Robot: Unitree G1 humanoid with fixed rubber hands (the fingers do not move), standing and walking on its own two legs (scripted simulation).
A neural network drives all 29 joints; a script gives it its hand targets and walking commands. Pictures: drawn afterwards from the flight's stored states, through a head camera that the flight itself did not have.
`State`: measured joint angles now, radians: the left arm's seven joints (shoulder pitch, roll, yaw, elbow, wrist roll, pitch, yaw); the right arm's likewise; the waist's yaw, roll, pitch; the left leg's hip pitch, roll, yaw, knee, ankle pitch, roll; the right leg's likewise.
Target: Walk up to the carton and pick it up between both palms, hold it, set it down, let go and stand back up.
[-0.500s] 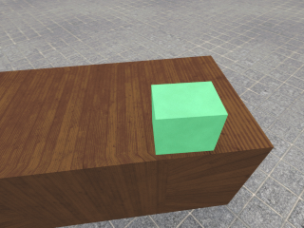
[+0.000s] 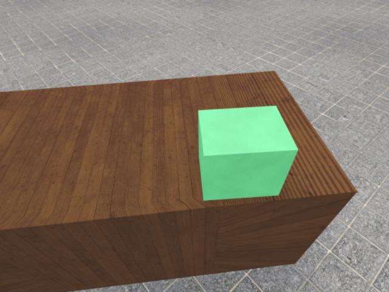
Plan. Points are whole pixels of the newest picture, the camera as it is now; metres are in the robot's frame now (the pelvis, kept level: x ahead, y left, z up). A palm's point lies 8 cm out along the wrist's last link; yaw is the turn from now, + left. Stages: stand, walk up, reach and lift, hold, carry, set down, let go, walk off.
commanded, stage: walk up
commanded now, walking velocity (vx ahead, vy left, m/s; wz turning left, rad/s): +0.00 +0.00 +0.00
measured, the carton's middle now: (239, 153) +0.52 -0.09 -0.04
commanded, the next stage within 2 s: none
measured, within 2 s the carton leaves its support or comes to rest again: neither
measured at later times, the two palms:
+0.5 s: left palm out of the picture -0.03 +0.29 -0.16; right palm out of the picture +0.01 -0.14 -0.14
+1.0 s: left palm out of the picture +0.04 +0.28 -0.15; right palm out of the picture -0.08 -0.22 -0.12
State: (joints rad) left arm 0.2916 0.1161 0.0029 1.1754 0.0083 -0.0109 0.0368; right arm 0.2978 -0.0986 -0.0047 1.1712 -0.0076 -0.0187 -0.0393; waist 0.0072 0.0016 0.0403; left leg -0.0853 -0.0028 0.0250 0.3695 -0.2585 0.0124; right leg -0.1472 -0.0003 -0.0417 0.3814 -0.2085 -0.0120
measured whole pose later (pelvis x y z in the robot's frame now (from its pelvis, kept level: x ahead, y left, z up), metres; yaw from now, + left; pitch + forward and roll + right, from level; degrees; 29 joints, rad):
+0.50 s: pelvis +0.00 +0.07 +0.00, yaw +0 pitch -1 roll -1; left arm 0.31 0.18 0.04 1.13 0.02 0.04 0.03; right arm 0.29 -0.10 -0.01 1.08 -0.02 0.00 -0.04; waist 0.01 -0.04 0.01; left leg -0.21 0.01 0.03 0.47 -0.24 0.02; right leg -0.27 -0.04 0.00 0.66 -0.41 0.01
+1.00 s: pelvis +0.00 +0.02 +0.00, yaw +2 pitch +1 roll -2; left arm 0.21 0.26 0.08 1.02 0.06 0.06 -0.01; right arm 0.40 -0.14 -0.08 1.13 -0.05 0.02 -0.09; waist -0.05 -0.04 0.04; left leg -0.24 0.09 -0.05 0.44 -0.22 -0.05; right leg -0.46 -0.02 -0.01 1.01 -0.31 0.06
